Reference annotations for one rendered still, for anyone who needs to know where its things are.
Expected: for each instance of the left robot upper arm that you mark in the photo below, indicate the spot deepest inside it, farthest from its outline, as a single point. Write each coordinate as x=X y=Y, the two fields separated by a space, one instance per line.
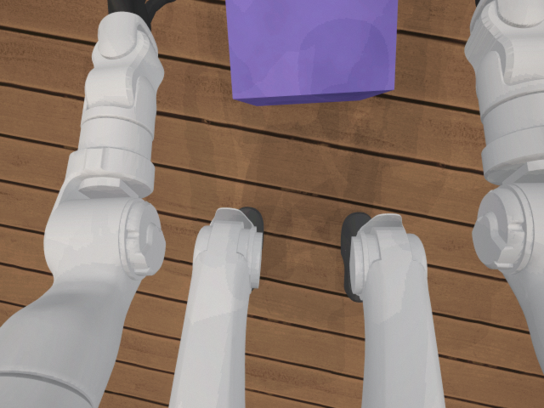
x=60 y=350

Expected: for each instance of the carton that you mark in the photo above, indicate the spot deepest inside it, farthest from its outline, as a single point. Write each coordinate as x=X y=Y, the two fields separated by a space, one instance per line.
x=286 y=52

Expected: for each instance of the robot left forearm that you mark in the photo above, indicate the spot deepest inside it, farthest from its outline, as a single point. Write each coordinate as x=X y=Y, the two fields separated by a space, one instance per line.
x=118 y=116

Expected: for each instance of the robot right shin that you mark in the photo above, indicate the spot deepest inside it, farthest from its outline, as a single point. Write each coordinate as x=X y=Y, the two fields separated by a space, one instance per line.
x=395 y=220

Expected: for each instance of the right robot upper arm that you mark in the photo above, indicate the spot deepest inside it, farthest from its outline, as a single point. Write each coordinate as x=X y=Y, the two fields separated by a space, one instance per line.
x=509 y=236

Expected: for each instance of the robot right forearm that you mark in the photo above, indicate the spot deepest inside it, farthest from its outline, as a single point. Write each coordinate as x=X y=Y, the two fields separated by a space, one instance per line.
x=506 y=50

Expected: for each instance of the robot right foot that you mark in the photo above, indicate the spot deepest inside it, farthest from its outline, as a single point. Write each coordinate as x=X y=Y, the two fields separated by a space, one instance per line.
x=351 y=225

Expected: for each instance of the left robot hand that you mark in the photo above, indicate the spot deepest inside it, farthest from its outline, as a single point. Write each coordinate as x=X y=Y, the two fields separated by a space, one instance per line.
x=145 y=10

